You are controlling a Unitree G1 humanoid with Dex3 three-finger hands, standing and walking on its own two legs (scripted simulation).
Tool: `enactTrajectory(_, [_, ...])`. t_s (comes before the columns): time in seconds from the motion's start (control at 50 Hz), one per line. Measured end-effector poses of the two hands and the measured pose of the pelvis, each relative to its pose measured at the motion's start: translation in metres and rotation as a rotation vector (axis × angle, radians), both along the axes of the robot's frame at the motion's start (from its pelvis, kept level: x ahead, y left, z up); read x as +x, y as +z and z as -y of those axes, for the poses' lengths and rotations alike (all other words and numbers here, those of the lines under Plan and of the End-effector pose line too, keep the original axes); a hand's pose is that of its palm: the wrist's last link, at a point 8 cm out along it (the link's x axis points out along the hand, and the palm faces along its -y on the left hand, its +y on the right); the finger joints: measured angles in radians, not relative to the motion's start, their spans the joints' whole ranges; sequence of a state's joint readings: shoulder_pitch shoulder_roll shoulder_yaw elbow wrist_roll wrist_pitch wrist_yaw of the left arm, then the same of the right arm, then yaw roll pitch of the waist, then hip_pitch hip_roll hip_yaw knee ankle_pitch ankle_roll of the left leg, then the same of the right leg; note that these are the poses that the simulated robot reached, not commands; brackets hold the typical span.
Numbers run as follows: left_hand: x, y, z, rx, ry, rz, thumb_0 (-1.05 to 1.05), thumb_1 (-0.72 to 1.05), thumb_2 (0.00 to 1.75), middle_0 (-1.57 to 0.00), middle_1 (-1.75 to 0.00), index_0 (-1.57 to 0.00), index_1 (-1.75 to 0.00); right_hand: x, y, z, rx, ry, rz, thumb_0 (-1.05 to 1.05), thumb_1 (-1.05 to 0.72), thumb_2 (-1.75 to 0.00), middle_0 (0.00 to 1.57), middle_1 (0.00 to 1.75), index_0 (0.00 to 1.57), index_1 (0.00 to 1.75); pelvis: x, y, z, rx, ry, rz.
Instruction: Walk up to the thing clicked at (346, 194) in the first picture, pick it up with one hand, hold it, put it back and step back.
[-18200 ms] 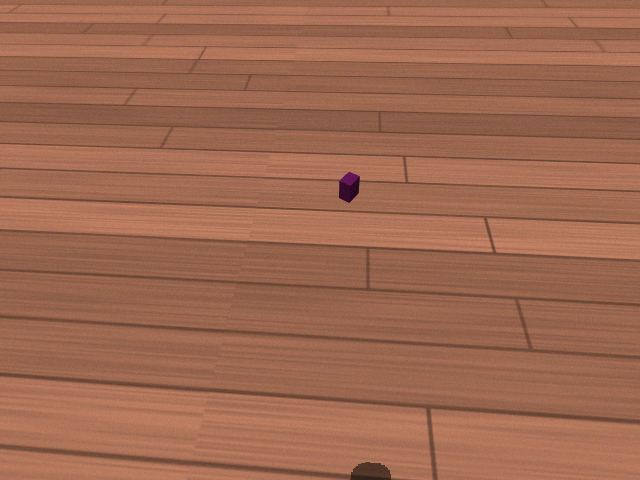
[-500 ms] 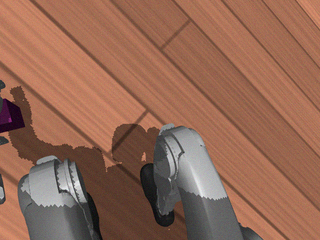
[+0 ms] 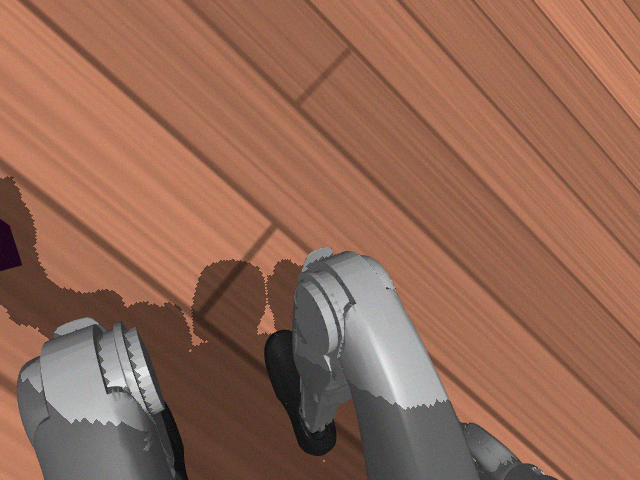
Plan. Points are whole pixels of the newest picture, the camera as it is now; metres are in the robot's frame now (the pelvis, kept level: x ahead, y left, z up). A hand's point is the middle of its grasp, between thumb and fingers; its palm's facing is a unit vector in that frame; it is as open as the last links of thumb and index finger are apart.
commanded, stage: close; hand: left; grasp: from above
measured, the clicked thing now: out of the picture +0.43 +0.31 -0.25
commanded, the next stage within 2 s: settle in 1.38 s
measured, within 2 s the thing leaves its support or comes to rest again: leaves its support in 1.82 s
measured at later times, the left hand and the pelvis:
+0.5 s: hand out of the picture +0.42 +0.30 -0.22, palm faces -0.44 -0.12 -0.89, open 12.2 cm; pelvis -0.01 +0.00 +0.00, yaw -1 degrees
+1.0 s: hand out of the picture +0.42 +0.30 -0.22, palm faces -0.45 -0.13 -0.88, open 11.0 cm; pelvis -0.01 +0.00 +0.01, yaw -1 degrees
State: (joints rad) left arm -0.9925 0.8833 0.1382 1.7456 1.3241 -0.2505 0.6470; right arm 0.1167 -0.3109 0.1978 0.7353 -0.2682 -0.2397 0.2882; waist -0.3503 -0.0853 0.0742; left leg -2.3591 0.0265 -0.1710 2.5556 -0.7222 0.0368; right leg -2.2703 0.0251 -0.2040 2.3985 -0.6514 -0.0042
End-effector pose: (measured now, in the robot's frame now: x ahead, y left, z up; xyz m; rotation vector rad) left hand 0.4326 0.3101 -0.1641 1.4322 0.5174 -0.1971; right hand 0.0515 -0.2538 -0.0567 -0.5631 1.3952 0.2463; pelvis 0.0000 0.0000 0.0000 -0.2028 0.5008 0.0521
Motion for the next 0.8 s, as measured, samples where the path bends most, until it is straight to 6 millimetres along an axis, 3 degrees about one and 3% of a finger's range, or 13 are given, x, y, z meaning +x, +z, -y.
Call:
enactTrajectory(0.34, [-0.004, 0.001, 0.002, 0.001, -0.037, -0.014, 0.02, -0.32, 0.84, -0.28, -0.89, -0.28, -0.87, -0.011, 0.007, -0.006, 0.034, 0.032, -0.019, 0.01, -0.91, -0.9, 0.2, 0.3, 0.2, 0.3, -0.004, 0.004, 0.001, -0.008, -0.008, 0.018])
enactTrajectory(0.8, [-0.008, 0.003, 0.003, 0.011, -0.022, -0.012, -0.01, -0.16, 0.71, -0.43, -0.77, -0.45, -0.75, -0.002, 0.011, 0.0, 0.037, 0.044, 0.021, 0.01, -0.91, -0.9, 0.19, 0.3, 0.19, 0.3, -0.006, 0.005, 0.001, -0.005, -0.009, 0.016])
